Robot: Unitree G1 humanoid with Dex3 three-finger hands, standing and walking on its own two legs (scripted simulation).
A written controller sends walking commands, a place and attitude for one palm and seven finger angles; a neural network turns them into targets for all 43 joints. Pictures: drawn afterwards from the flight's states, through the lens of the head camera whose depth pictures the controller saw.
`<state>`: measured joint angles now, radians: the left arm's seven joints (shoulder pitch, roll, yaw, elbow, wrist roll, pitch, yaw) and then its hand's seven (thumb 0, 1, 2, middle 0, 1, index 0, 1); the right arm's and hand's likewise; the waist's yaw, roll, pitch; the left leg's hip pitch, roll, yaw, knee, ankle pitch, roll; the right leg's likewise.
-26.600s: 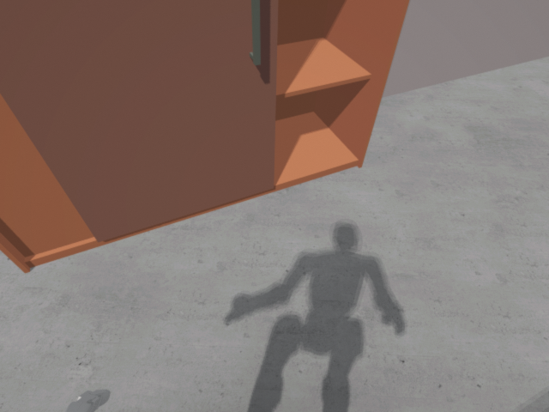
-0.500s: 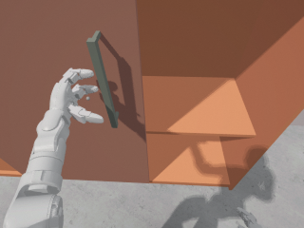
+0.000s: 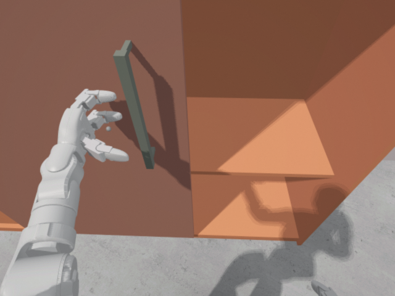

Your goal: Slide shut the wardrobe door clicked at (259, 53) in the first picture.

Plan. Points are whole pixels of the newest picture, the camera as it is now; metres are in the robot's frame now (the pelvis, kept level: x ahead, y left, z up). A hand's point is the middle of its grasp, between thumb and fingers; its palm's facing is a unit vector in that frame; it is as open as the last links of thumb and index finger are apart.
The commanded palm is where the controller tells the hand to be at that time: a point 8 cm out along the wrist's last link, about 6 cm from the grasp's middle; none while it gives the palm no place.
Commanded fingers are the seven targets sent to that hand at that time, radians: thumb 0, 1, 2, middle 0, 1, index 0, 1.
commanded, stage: move the hooked fingers beside the handle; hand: left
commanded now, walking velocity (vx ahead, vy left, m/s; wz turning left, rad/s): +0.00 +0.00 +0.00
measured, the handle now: (140, 116) +0.46 +0.14 +0.12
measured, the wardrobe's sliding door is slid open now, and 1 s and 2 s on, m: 0.52 0.52 0.52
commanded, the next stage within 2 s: feel for the door with the fingertips in 1.16 s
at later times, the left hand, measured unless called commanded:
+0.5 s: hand (106, 129) +0.40 +0.19 +0.14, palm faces +0.00 -1.00 -0.03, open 13.9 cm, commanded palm +0.38 +0.24 +0.13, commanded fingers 0.00 -0.50 0.30 -0.30 -1.20 -0.30 -1.20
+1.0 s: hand (102, 133) +0.39 +0.20 +0.14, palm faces +0.05 -1.00 -0.04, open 13.9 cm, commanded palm +0.37 +0.25 +0.13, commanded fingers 0.00 -0.50 0.30 -0.30 -1.20 -0.30 -1.20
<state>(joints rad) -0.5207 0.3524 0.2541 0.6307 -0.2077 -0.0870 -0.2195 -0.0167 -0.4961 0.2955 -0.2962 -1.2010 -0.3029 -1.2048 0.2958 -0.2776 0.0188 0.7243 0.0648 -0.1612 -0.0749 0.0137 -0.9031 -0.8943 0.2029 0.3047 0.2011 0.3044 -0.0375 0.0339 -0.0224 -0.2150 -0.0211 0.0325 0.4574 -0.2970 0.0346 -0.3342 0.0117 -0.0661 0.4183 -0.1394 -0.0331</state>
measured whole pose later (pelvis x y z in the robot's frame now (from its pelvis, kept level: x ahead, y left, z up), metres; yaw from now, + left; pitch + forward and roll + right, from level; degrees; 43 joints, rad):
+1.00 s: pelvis +0.00 -0.01 +0.00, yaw +1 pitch +2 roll +0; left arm -0.46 0.36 0.27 0.56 -0.21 -0.05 -0.22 -0.02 -0.50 0.30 -0.30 -1.20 -0.30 -1.20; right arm 0.27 -0.27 0.02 0.70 0.06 -0.14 -0.08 0.01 -0.90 -0.89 0.20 0.30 0.20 0.30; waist -0.03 0.03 -0.02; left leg -0.19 -0.01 0.02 0.45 -0.30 0.02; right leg -0.30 0.02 -0.08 0.41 -0.15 -0.04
